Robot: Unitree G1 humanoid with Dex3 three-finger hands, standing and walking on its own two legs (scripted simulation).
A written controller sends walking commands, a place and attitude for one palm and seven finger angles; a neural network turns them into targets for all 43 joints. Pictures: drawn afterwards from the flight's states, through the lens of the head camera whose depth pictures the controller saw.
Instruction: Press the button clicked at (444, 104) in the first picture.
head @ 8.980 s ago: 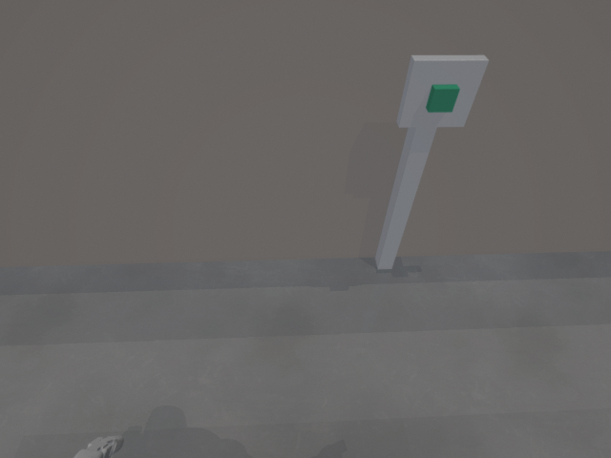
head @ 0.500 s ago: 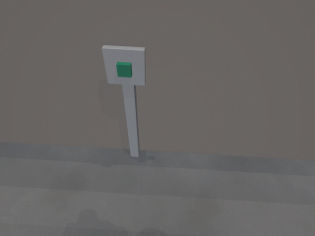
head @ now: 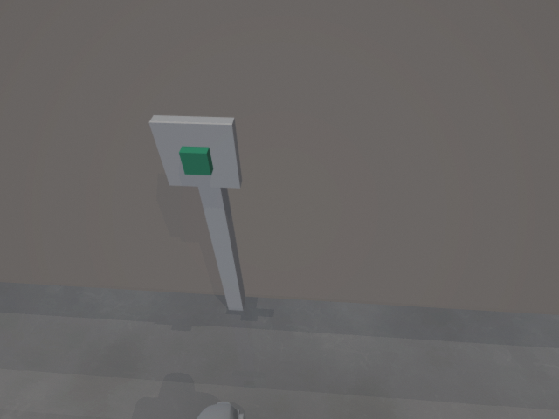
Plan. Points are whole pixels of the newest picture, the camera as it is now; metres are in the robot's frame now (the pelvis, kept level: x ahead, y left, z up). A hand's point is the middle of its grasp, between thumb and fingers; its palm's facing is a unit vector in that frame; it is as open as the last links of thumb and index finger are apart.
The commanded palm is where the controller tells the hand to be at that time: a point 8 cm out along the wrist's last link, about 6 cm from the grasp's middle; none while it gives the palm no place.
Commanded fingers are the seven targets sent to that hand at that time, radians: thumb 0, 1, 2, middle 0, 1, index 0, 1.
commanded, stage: take the last steps up to it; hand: left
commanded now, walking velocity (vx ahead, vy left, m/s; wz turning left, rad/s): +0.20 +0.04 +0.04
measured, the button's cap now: (197, 160) +0.64 +0.24 +0.01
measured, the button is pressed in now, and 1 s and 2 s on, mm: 0 0 0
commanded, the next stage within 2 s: come to a stop and stand still in 0.12 s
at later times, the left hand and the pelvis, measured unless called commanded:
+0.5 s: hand out of the picture +0.14 +0.26 -0.19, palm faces +0.04 -0.98 -0.19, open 7.4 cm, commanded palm none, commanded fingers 0.00 0.90 0.90 -0.20 -0.30 -0.20 -0.30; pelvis +0.10 +0.07 -0.01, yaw -2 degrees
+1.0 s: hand out of the picture +0.13 +0.18 -0.19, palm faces -0.04 -0.97 -0.25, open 7.3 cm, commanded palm none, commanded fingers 0.00 0.90 0.90 -0.20 -0.30 -0.20 -0.30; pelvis +0.07 +0.00 -0.03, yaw -2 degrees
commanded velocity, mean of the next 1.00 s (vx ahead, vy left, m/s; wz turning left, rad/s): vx -0.04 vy -0.06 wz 0.00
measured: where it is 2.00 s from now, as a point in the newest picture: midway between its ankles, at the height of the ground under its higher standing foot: outside the picture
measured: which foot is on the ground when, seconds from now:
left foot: up 0.00-0.18, down 0.20-1.00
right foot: down 0.00-0.20, up 0.22-0.78, down 0.80-1.00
